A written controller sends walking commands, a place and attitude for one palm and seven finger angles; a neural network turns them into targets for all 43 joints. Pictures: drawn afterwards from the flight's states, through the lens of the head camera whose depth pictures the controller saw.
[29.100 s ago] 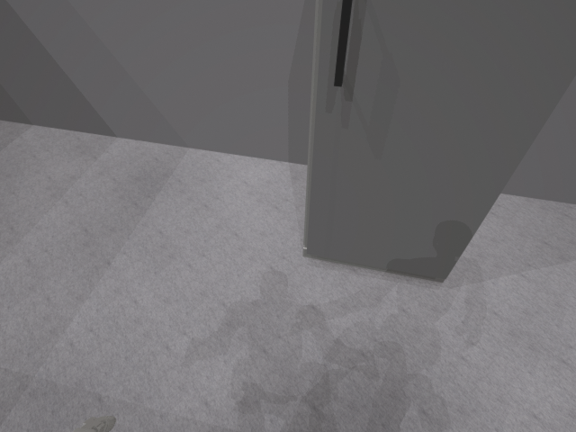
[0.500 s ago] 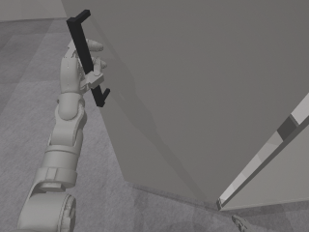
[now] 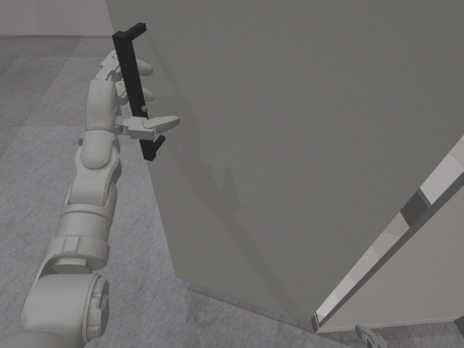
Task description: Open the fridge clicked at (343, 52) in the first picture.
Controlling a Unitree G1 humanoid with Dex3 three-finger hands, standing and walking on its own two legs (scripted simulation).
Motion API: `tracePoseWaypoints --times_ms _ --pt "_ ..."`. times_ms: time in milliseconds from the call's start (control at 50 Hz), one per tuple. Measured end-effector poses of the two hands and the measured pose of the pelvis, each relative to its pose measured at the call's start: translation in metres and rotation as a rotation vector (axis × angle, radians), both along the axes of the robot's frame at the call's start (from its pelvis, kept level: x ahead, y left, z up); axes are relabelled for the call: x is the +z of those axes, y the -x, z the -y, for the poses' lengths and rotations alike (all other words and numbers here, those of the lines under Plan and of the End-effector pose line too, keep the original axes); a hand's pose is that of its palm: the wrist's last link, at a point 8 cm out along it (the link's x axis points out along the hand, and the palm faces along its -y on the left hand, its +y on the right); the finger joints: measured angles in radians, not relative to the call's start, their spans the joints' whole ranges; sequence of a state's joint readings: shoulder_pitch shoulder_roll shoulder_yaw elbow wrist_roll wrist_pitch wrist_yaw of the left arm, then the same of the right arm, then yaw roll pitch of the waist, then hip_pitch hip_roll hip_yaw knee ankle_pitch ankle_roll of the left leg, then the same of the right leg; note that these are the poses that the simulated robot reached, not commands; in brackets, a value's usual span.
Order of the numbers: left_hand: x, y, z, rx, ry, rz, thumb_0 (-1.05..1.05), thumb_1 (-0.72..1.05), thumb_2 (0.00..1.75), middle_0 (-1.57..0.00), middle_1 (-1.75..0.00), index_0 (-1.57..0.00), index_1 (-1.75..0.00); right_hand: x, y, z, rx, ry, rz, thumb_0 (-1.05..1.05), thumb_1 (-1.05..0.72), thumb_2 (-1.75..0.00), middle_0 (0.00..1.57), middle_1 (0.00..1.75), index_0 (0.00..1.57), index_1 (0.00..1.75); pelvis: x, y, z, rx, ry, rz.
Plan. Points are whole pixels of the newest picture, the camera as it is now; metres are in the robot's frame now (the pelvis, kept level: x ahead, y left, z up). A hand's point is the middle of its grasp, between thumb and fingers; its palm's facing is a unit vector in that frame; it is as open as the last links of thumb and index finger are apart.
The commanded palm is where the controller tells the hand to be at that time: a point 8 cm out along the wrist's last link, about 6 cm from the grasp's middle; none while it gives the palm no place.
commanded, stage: loosen the grip on the handle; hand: left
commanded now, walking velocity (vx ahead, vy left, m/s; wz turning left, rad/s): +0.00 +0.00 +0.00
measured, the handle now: (144, 100) +0.46 +0.17 +0.20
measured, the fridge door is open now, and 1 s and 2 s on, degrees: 68 68 68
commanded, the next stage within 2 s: slip the hand off the handle in 0.28 s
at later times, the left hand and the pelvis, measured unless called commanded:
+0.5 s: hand (136, 113) +0.42 +0.18 +0.21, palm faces +0.17 -0.97 -0.16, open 14.6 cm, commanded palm +0.39 +0.23 +0.20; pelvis +0.03 -0.01 +0.00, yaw +1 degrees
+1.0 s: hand (92, 111) +0.41 +0.24 +0.21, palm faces +0.18 -0.97 -0.16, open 14.7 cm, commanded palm +0.38 +0.29 +0.20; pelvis +0.02 +0.00 +0.00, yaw +1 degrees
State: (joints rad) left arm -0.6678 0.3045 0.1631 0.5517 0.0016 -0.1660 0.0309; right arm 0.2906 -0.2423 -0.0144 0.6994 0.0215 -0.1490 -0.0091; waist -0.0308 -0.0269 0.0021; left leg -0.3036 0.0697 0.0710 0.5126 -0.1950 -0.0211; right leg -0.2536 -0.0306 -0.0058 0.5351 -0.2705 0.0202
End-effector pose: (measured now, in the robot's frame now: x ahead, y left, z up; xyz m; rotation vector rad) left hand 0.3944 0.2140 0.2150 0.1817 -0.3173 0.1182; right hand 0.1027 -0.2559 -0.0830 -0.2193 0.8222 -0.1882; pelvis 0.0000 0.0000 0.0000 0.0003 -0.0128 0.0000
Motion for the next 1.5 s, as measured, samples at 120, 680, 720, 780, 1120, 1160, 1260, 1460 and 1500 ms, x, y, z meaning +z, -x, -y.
tracePoseWaypoints --times_ms 120,680,720,780,1120,1160,1260,1460,1500 --pt "-0.015 0.002 0.005 -0.019 -0.005 -0.037 0.00 -0.35 0.30 -0.41 -1.34 -0.36 -1.33 -0.012 0.015 0.013 -0.048 0.000 -0.095 0.01 -0.91 -0.90 0.20 0.30 0.20 0.30 0.002 -0.010 0.005 -0.002 0.001 -0.006" --pt "-0.001 0.017 -0.038 0.037 -0.004 -0.015 -0.01 -0.55 0.20 -0.26 -1.15 -0.25 -1.16 -0.006 -0.075 -0.007 0.035 -0.017 0.026 0.01 -0.91 -0.90 0.20 0.30 0.20 0.30 0.002 -0.032 0.008 0.022 -0.001 -0.007" --pt "-0.002 0.017 -0.044 0.036 -0.001 -0.019 -0.01 -0.55 0.20 -0.26 -1.15 -0.25 -1.16 -0.006 -0.072 -0.007 0.033 -0.009 0.020 0.01 -0.91 -0.90 0.20 0.30 0.20 0.30 0.002 -0.031 0.007 0.024 0.000 -0.007" --pt "-0.004 0.017 -0.053 0.042 0.003 -0.028 -0.01 -0.55 0.20 -0.26 -1.15 -0.25 -1.16 -0.007 -0.065 -0.006 0.023 0.000 0.006 0.01 -0.91 -0.90 0.20 0.30 0.20 0.30 0.002 -0.028 0.005 0.024 0.002 -0.009" --pt "-0.006 0.018 -0.084 0.024 -0.002 -0.005 -0.01 -0.55 0.20 -0.26 -1.15 -0.25 -1.16 -0.022 0.002 -0.010 -0.061 0.002 -0.113 0.01 -0.91 -0.90 0.20 0.30 0.20 0.30 0.000 -0.019 -0.009 0.005 0.010 -0.028" --pt "-0.007 0.026 -0.083 0.015 -0.003 0.008 -0.01 -0.55 0.20 -0.26 -1.15 -0.25 -1.16 -0.022 0.003 -0.012 -0.066 -0.002 -0.109 0.01 -0.91 -0.90 0.20 0.30 0.20 0.30 -0.001 -0.020 -0.010 0.001 0.009 -0.024" --pt "-0.013 0.047 -0.083 0.017 0.002 0.009 -0.01 -0.55 0.20 -0.26 -1.15 -0.25 -1.16 -0.019 -0.007 -0.016 -0.055 -0.006 -0.066 0.01 -0.91 -0.90 0.20 0.30 0.20 0.30 -0.001 -0.020 -0.012 0.001 0.009 -0.004" --pt "-0.010 0.083 -0.085 0.052 -0.003 0.015 -0.01 -0.55 0.20 -0.26 -1.15 -0.25 -1.16 -0.001 -0.063 -0.029 0.046 -0.006 0.093 0.01 -0.91 -0.90 0.20 0.30 0.20 0.30 0.000 -0.014 -0.007 0.019 0.010 0.024" --pt "-0.009 0.090 -0.085 0.050 -0.005 0.018 -0.01 -0.55 0.20 -0.26 -1.15 -0.25 -1.16 0.003 -0.074 -0.031 0.065 -0.011 0.127 0.01 -0.91 -0.90 0.20 0.30 0.20 0.30 0.000 -0.014 -0.005 0.022 0.009 0.028"
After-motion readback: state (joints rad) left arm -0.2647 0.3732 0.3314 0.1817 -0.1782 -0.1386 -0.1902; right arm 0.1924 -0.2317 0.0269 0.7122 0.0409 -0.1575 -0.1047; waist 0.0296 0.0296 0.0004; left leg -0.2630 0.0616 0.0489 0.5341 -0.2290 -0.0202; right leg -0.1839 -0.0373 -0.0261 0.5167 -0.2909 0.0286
